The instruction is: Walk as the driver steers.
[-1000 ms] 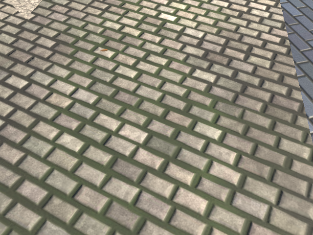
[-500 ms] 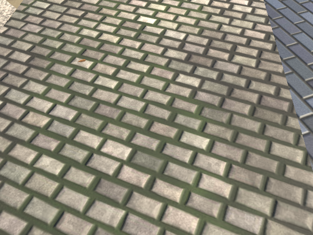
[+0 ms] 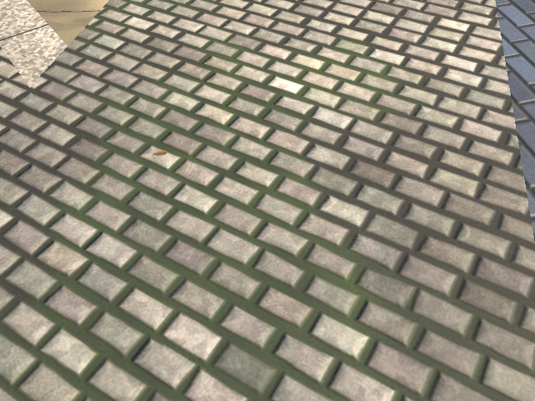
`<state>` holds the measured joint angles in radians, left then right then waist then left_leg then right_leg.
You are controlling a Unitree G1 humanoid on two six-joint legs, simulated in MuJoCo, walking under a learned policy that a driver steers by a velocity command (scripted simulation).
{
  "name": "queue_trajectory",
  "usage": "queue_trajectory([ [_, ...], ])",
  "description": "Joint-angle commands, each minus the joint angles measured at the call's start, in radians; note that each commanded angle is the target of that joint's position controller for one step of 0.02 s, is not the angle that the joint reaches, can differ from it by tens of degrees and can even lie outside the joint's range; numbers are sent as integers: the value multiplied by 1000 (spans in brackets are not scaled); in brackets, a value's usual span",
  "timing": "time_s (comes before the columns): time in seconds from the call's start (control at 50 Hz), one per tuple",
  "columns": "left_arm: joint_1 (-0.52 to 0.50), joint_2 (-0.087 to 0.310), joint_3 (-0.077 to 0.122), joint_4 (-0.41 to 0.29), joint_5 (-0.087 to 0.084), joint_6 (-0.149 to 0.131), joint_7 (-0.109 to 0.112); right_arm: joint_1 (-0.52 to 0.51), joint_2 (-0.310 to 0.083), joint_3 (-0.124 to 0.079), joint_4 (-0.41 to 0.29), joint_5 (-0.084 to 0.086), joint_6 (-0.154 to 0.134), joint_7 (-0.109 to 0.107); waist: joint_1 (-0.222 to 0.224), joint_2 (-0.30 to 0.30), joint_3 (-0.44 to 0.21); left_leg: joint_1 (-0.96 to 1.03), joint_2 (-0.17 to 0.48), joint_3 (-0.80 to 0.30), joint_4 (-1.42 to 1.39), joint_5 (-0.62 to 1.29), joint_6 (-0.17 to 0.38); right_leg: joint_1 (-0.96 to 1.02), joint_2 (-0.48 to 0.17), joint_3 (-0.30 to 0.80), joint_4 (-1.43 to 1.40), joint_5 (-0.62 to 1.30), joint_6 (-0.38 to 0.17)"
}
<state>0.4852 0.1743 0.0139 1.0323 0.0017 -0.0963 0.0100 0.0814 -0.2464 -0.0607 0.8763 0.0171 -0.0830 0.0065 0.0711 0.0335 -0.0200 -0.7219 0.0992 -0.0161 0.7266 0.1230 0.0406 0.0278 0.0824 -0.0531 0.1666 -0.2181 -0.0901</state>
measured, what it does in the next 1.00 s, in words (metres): walks ahead, turning right: left foot, then right foot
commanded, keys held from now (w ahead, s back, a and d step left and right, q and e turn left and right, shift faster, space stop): w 0.38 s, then w+e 0.62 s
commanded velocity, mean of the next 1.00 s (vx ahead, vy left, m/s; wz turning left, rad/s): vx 0.50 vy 0.00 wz -0.24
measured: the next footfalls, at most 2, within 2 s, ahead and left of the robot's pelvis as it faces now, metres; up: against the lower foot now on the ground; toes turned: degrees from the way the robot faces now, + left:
left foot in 0.22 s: +0.33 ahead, +0.12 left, +0.00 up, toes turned +2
right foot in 0.74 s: +0.62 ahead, -0.15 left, +0.00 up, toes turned -11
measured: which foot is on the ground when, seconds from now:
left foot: up 0.00-0.20, down 0.22-0.76, up 0.78-1.00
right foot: down 0.00-0.24, up 0.26-0.72, down 0.74-1.00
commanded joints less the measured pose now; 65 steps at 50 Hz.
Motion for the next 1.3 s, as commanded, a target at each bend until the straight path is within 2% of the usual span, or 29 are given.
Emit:
queue_trajectory([
  [0.02, 65, 147, 31, -21, -6, -2, 14, -174, -24, 5, -92, 5, -19, 17, 11, -77, 135, -50, -22, 29, -123, 49, -5, -10, -269, 125, -86, 293, -48],
  [0.12, 115, 164, 43, 1, -4, 23, 14, -288, -14, 19, -146, 13, -41, 48, 22, -96, 153, -54, -63, 70, -235, -77, 30, 157, -312, 110, 16, 521, -66],
  [0.18, 67, 207, 55, -17, 3, 30, 15, -158, -81, -8, -128, 11, -47, 45, -73, -174, 32, 196, -148, 123, -238, -183, 83, 192, -317, 99, 210, 1038, -49],
  [0.2, 31, 213, 55, -28, 4, 35, 11, 11, -130, -31, -82, 11, -46, 37, -162, -188, -66, 423, -164, 127, -269, -141, 118, 140, -289, 76, 391, 1118, -28],
  [0.22, -20, 204, 46, -56, 9, 29, 5, 222, -183, -50, -31, -3, -41, 25, -255, -179, -204, 789, -40, -7, -215, -103, 181, -98, -263, 78, 640, 925, -8],
  [0.24, 86, 66, 8, -70, 9, 8, -12, 380, -271, -74, 4, -31, -33, 18, -217, 71, -386, 1239, 265, -499, -226, -209, 368, -557, -70, 58, 1091, 233, 68],
  [0.26, 92, 90, 9, -46, -12, -23, -20, 375, -187, -48, 24, -23, -25, 15, -216, 107, -448, 1254, 324, -735, -370, -251, 385, -683, -17, 216, 1253, -326, 49],
  [0.28, -28, 176, 36, -92, -45, -39, -21, 263, -134, -31, 12, -7, -22, 13, -193, 95, -243, 1080, 270, -553, -409, -272, 314, -766, -95, 206, 1266, -279, 31],
  [0.32, -151, 188, 49, -125, -45, -38, -5, 101, -60, -7, -16, -10, -28, 23, -116, -36, -40, 726, 182, -303, -501, -159, 241, -710, -181, 138, 1138, -133, 35],
  [0.38, -80, 99, 48, -113, -25, 5, 6, 91, -55, -3, 10, -18, -37, 32, -37, 16, 20, 497, 114, -162, -591, -133, 221, -573, -229, 122, 1017, -82, 56],
  [0.42, -123, 104, 51, -135, -25, 19, 10, 111, -94, -12, 30, -26, -43, 21, -29, 25, 54, 457, 115, -94, -625, -95, 226, -619, -246, 115, 943, -15, 77],
  [0.54, -365, 98, 43, -209, -21, 12, -15, 189, -143, -22, 59, -20, -40, -11, -103, 15, 75, 526, 81, 67, -633, -69, 155, -628, -207, 65, 550, 332, 66],
  [0.64, -485, 118, 42, -283, -24, 18, -46, 255, -160, -32, 89, -3, -14, -16, -132, 4, 104, 769, 169, 93, -561, -55, 123, -723, -186, 63, 444, 231, 22],
  [0.7, -417, 164, 64, -302, -22, 21, -62, 213, -198, -44, 69, -1, 11, -24, -69, 39, 38, 822, 178, 142, -367, 313, 81, -581, -114, -16, 434, 78, -26],
  [0.72, -282, 201, 89, -271, -23, 23, -62, 192, -195, -42, 58, -4, 22, -29, 6, 26, -37, 782, 145, 182, -179, 436, 55, -398, -62, -48, 400, 96, -51],
  [0.74, -101, 283, 127, -229, -24, 27, -51, 201, -172, -31, 35, -15, 24, -36, 74, -44, -137, 600, 95, 206, 100, 322, 13, -112, -96, 62, 391, 125, -100],
  [0.76, -33, 411, 156, -225, -26, 27, -43, 298, -41, 15, -14, -42, -2, -20, 10, -301, -253, 146, -87, 178, 507, -344, -59, 277, -352, 591, 315, 4, -286],
  [0.78, -9, 347, 132, -242, -22, 20, -45, 260, -84, 14, -16, -18, -47, -4, 32, -260, -375, -17, -153, -36, 651, -700, -46, 397, -434, 899, 140, -65, -337],
  [0.8, -41, 284, 115, -243, -12, 15, -44, 163, -147, -5, -42, 20, -72, 6, 49, -201, -261, -111, -91, -80, 675, -628, -15, 336, -396, 755, 139, -24, -267],
  [0.84, -191, 224, 97, -283, -14, 14, -40, 96, -144, -8, -51, -1, -82, -5, -19, -45, -103, -40, -8, -62, 521, -478, -5, 37, -317, 505, 132, 169, -204],
  [0.86, -237, 199, 87, -302, -5, 14, -39, 104, -151, -18, -51, -12, -69, -11, -59, -51, -75, 45, 19, -64, 455, -446, -10, -77, -289, 440, 107, 251, -191],
  [0.94, -220, 234, 96, -312, -14, 9, -20, 83, -107, -19, -79, -31, -26, -18, -89, -72, -32, 106, 5, -39, 271, -342, -66, -223, -238, 343, 49, 353, -199],
  [1.04, -147, 245, 101, -299, -21, 19, 4, -106, -77, -9, -141, -23, -30, -11, -26, -115, 20, 138, -59, -35, -97, -57, -85, -256, -182, 301, 51, 206, -137],
  [1.14, -96, 242, 103, -278, -29, 30, 9, -188, -111, -14, -191, -10, -49, 8, -2, -129, 34, 185, -90, -61, -239, -56, -65, -172, -220, 400, 128, 146, -115],
  [1.22, -135, 228, 100, -301, -23, 47, 17, -38, -164, -39, -162, -12, -72, 11, -89, -163, -25, 406, -107, -35, -318, -169, -9, -135, -196, 458, 295, 267, -77],
  [1.24, -159, 186, 83, -322, -15, 45, 11, 95, -202, -53, -142, -28, -76, 4, -154, -128, -135, 638, -13, -105, -287, -171, 42, -220, -142, 407, 486, 263, -44],
  [1.26, -79, 129, 66, -346, -19, 38, 10, 251, -285, -75, -128, -43, -69, -5, -164, 67, -296, 1015, 207, -411, -289, -255, 160, -507, -17, 278, 821, 16, 30],
  [1.28, -1, 142, 57, -360, -38, 31, 11, 287, -270, -74, -101, -24, -55, 4, -132, 318, -349, 1133, 342, -762, -391, -470, 247, -751, -3, 234, 1040, -388, 54],
  [1.3, -48, 240, 78, -342, -46, 34, 11, 233, -179, -51, -125, -10, -49, 4, -146, 175, -210, 1018, 312, -687, -421, -601, 208, -831, -71, 257, 1134, -327, 60],
])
